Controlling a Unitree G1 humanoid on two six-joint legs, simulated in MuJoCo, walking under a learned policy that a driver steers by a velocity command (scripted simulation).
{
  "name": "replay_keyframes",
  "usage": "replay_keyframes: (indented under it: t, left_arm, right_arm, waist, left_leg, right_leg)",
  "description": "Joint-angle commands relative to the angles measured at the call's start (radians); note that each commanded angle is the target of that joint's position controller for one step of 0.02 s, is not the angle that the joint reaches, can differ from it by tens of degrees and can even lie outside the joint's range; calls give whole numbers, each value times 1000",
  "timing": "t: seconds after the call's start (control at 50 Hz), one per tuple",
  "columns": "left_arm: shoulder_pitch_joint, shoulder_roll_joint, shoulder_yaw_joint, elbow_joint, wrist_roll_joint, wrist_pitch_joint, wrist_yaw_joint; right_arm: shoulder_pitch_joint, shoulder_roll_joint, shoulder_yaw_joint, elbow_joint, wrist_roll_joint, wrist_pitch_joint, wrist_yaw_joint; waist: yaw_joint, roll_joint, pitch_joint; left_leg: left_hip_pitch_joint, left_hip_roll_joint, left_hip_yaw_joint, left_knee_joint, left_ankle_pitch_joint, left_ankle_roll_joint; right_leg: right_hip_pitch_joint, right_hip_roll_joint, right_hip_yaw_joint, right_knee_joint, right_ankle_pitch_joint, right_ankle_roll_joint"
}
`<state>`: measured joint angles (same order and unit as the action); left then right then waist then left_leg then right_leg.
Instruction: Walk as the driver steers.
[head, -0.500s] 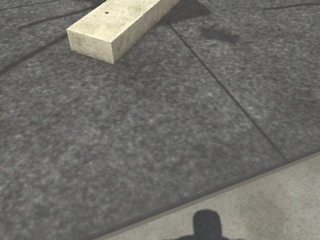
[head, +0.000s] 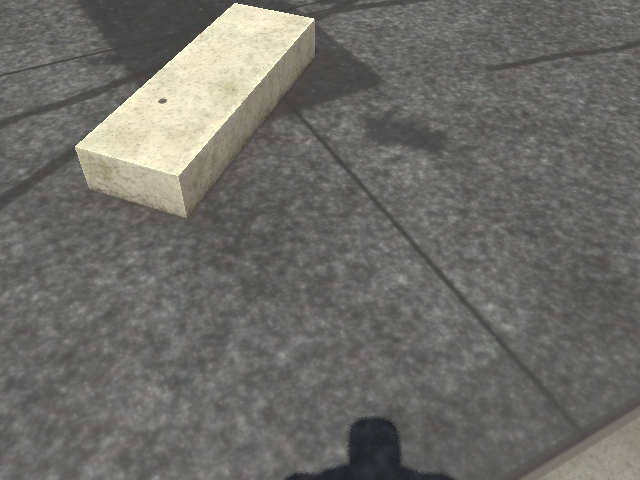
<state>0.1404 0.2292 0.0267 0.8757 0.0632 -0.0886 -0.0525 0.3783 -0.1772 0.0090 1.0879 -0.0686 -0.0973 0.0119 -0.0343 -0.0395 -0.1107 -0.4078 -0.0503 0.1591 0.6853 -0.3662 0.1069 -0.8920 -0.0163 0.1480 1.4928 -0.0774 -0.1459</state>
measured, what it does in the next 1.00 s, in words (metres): walks ahead, turning left: right foot, then left foot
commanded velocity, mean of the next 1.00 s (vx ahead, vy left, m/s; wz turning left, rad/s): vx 0.50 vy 0.00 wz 0.29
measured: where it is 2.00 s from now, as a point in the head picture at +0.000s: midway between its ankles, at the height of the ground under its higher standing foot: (252, 369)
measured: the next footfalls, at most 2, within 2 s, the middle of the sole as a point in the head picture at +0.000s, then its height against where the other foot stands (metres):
right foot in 0.36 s outside the picture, level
left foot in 0.92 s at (257, 436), level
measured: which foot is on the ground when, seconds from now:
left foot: down 0.00-0.40, up 0.42-0.90, down 0.92-1.00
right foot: up 0.00-0.34, down 0.36-0.94, up 0.96-1.00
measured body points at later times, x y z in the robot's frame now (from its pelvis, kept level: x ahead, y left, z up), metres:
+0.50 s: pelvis +0.29 -0.06 +0.02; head +0.30 -0.06 +0.47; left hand +0.42 +0.18 -0.10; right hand +0.28 -0.29 -0.13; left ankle +0.13 +0.07 -0.61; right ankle +0.34 -0.15 -0.71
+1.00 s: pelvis +0.54 +0.03 +0.00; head +0.58 +0.05 +0.45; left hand +0.51 +0.30 -0.14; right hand +0.79 -0.16 -0.10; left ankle +0.61 +0.12 -0.71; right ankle +0.41 -0.16 -0.61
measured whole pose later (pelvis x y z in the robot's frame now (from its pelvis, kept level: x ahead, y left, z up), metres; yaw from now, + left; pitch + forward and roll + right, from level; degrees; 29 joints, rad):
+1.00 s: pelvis +0.54 +0.03 +0.00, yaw +21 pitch +2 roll -1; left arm 0.23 0.23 0.08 0.94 -0.02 -0.10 0.02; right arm 0.06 -0.25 -0.10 0.82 0.02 -0.04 0.03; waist 0.00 0.00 0.06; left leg -0.50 -0.05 0.06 0.65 -0.19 0.12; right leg -0.22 -0.06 -0.06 1.16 -0.46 0.02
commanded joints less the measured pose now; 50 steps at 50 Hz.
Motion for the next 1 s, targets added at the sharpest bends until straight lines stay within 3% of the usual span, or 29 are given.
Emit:
replay_keyframes:
  t: [0.02,0.08,0.12,0.18,0.26,0.32,0.36,0.38,0.4,0.42,0.44,0.46,0.48,0.52,0.56,0.62,0.64,0.66,0.7,0.74,0.78,0.84,0.88,0.9,0.92,0.94,0.96,0.98,1.0]
  left_arm:
    - [-57,26,6,-65,-5,-16,-19]
    - [-118,-6,0,-79,1,-8,-28]
    - [-179,-24,-1,-88,-3,11,-31]
    - [-275,-13,13,-123,-8,32,-27]
    - [-362,-21,29,-153,-15,38,-18]
    - [-357,-6,49,-163,-21,32,-7]
    - [-220,55,77,-131,-38,13,12]
    - [-53,96,85,-85,-31,3,18]
    - [236,107,80,-15,-22,2,28]
    - [406,78,82,66,1,-3,45]
    - [322,109,100,73,2,-15,61]
    - [220,82,96,68,-9,-15,72]
    - [180,16,77,70,-22,-8,74]
    - [125,-83,48,59,-21,-8,72]
    - [122,-95,42,56,-7,-23,69]
    - [167,-94,31,74,26,-40,58]
    - [109,59,64,73,-58,-31,64]
    - [114,68,65,71,-70,-29,72]
    - [152,62,60,89,-60,-24,88]
    - [201,70,66,107,-59,-22,99]
    - [241,81,74,119,-67,-15,105]
    - [244,114,89,114,-76,2,105]
    - [223,153,101,99,-86,14,107]
    - [195,171,105,88,-87,22,107]
    - [169,173,102,72,-88,26,104]
    - [153,127,86,33,-59,16,101]
    - [200,4,44,-36,-57,-25,79]
    - [84,80,61,-53,-100,-68,62]
    - [30,96,62,-73,-119,-83,57]
  right_arm:
    - [-125,-29,10,-98,-22,-46,1]
    - [31,-60,1,-62,-12,-48,19]
    - [104,-76,-8,-46,-1,-44,37]
    - [180,-84,-16,-12,8,-44,59]
    - [212,-70,-26,25,15,-35,58]
    - [173,-101,-46,20,18,-20,49]
    - [138,-131,-65,5,10,-23,44]
    - [220,-62,-51,-10,12,-31,30]
    - [249,5,-16,-50,4,-41,47]
    - [104,-45,-41,-62,20,-25,70]
    - [3,-77,-67,-77,29,-22,70]
    - [-10,-83,-76,-69,21,-24,57]
    - [14,-35,-69,-71,4,-27,47]
    - [4,54,-54,-79,3,-11,49]
    - [-10,60,-57,-81,18,-6,63]
    - [-107,44,-55,-112,14,-6,87]
    - [-199,-64,-97,-174,156,24,7]
    - [-232,-74,-92,-196,156,34,-19]
    - [-277,-64,-95,-224,118,42,-25]
    - [-349,-46,-91,-253,108,51,-10]
    - [-418,-42,-89,-280,105,60,7]
    - [-463,-57,-94,-315,98,65,27]
    - [-412,-95,-110,-325,94,68,34]
    - [-313,-130,-127,-309,98,68,36]
    - [-154,-196,-161,-266,100,65,29]
    - [-22,-298,-190,-237,91,68,8]
    - [-37,-353,-187,-259,88,53,9]
    - [-2,-281,-164,-261,73,48,8]
    - [-41,-226,-151,-264,72,39,1]
  waist:
    - [52,89,52]
    - [7,72,34]
    - [-22,103,72]
    - [-41,122,134]
    - [-41,127,166]
    - [6,142,145]
    - [70,137,33]
    - [67,33,-184]
    - [158,-182,-347]
    - [220,-129,-258]
    - [190,-68,-10]
    - [136,-38,86]
    - [83,-29,59]
    - [27,-6,72]
    - [9,-8,92]
    - [9,5,135]
    - [-13,14,158]
    - [-5,13,151]
    - [5,-6,176]
    - [31,-26,197]
    - [53,0,214]
    - [51,-1,202]
    - [12,-46,153]
    - [-45,-54,104]
    - [-121,-30,19]
    - [-139,124,-74]
    - [-34,323,-196]
    - [-88,202,-216]
    - [-73,166,-116]
  left_leg:
    - [23,217,-246,-451,340,109]
    - [235,226,-180,-417,645,115]
    - [240,227,-150,-447,649,111]
    - [394,290,-198,-482,651,130]
    - [613,324,-198,-473,719,127]
    - [572,322,-186,-409,949,104]
    - [415,250,-152,-255,1102,30]
    - [187,163,-131,-36,870,-33]
    - [-164,-1,-138,256,192,-95]
    - [-292,4,-230,477,-161,-65]
    - [-355,75,-276,601,-76,-32]
    - [-318,128,-286,596,3,-7]
    - [-250,160,-286,576,47,8]
    - [-199,179,-281,577,108,11]
    - [-258,173,-280,582,150,17]
    - [-331,186,-271,460,323,8]
    - [-364,182,-273,454,291,-32]
    - [-362,183,-273,392,327,-46]
    - [-322,169,-228,239,413,-54]
    - [-312,166,-186,138,457,-42]
    - [-338,163,-169,61,441,-24]
    - [-296,119,-95,-11,299,11]
    - [-179,54,-29,-16,169,40]
    - [-53,13,-9,-53,148,62]
    - [190,-26,-26,-146,218,97]
    - [510,157,-332,-128,310,165]
    - [785,372,-926,-326,130,366]
    - [802,357,-933,-407,117,312]
    - [707,330,-772,-391,187,264]
  right_leg:
    - [7,-65,-63,-186,99,39]
    - [-22,-74,-114,-428,225,97]
    - [73,-66,-161,-582,252,110]
    - [53,-53,-166,-724,214,104]
    - [65,-36,-178,-913,81,81]
    - [300,11,-227,-967,-7,53]
    - [677,32,-230,-932,112,-15]
    - [1117,-80,-136,-821,353,-133]
    - [1511,-318,271,-1025,205,-290]
    - [1457,-361,403,-1172,30,-211]
    - [1191,-331,289,-1215,-99,-121]
    - [987,-306,175,-1257,-85,-90]
    - [892,-309,112,-1280,-21,-100]
    - [779,-282,-2,-1326,84,-79]
    - [761,-260,-97,-1360,129,-80]
    - [743,-248,-226,-1389,263,-87]
    - [709,-234,-242,-1368,241,-11]
    - [702,-240,-253,-1375,207,-2]
    - [690,-227,-294,-1387,177,8]
    - [741,-232,-328,-1394,152,16]
    - [847,-253,-349,-1369,167,23]
    - [972,-278,-386,-1256,439,35]
    - [1008,-285,-401,-1100,757,47]
    - [997,-271,-412,-945,853,61]
    - [908,-220,-424,-714,784,94]
    - [581,-152,-411,-368,281,140]
    - [186,77,-224,-34,-483,188]
    - [71,36,-54,23,-447,157]
    - [22,-11,-62,-24,-359,132]
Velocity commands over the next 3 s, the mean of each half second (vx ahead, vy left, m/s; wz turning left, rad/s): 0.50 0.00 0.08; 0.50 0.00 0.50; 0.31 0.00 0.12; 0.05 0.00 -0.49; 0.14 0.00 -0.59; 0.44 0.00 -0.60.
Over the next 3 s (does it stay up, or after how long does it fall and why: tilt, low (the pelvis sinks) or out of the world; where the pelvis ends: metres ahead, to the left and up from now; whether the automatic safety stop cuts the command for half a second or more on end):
stays up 1.04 0.04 0.03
